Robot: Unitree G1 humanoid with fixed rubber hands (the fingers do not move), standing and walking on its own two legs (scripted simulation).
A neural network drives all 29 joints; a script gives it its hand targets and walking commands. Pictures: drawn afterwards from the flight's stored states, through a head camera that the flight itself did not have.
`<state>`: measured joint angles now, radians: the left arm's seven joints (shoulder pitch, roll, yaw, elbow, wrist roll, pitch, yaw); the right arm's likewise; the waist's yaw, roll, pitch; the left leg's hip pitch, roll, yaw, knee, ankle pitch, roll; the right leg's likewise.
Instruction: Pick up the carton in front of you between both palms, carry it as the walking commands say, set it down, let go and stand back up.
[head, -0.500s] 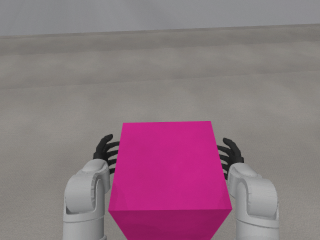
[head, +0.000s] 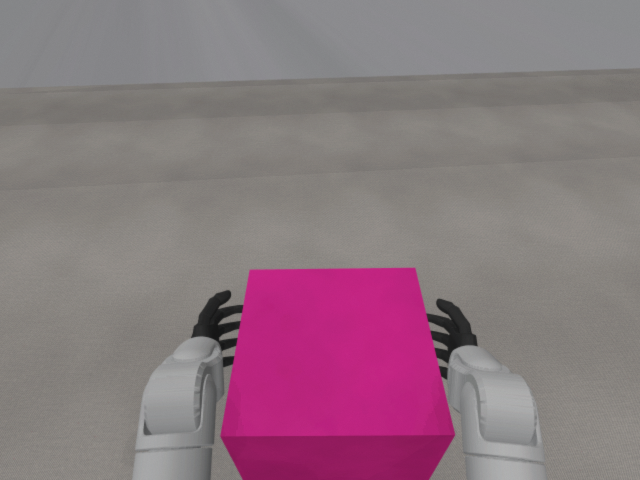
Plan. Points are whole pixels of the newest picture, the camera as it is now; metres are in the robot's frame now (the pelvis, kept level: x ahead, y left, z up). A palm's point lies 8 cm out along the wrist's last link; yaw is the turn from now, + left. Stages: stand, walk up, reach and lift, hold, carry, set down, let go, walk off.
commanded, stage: carry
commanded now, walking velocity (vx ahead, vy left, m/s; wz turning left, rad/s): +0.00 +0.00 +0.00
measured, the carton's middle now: (333, 390) +0.26 +0.00 -0.01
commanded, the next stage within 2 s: none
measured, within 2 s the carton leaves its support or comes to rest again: neither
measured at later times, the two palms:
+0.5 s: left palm (208, 359) +0.27 +0.15 +0.04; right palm (450, 369) +0.26 -0.14 +0.04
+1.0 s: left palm (228, 315) +0.33 +0.14 +0.05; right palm (449, 318) +0.33 -0.16 +0.04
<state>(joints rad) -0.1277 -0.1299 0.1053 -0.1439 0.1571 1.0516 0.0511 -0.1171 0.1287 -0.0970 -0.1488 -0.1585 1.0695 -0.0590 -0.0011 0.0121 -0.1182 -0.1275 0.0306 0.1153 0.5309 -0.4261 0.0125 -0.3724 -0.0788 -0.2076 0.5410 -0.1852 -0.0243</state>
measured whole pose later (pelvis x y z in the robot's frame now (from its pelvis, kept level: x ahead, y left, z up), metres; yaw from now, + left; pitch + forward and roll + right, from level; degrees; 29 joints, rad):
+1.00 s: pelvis +0.05 -0.02 +0.01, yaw +2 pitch +3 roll +0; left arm -0.21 -0.14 0.16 0.16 0.22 0.71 0.02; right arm -0.18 0.14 -0.17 0.13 -0.22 0.74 -0.03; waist 0.01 0.00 -0.09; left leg -0.33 0.05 0.09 0.86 -0.52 0.01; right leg -0.26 -0.06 -0.24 0.43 -0.23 -0.04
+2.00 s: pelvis +0.38 +0.03 +0.01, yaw +0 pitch +4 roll -1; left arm -0.17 -0.13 0.14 0.07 0.20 0.72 0.03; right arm -0.16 0.13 -0.14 0.07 -0.20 0.74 -0.03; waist 0.01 0.01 -0.08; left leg -0.09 0.07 0.15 0.46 -0.37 -0.03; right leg -0.33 -0.06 -0.22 0.51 -0.20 -0.03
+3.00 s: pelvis +0.32 +0.05 +0.00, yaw +1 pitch +1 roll +0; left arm -0.21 -0.14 0.17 0.16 0.23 0.73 0.01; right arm -0.20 0.14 -0.16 0.16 -0.23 0.74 -0.02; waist 0.00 0.01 -0.08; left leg -0.15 0.02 0.17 0.53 -0.39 0.03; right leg -0.37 -0.10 -0.20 0.50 -0.14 -0.01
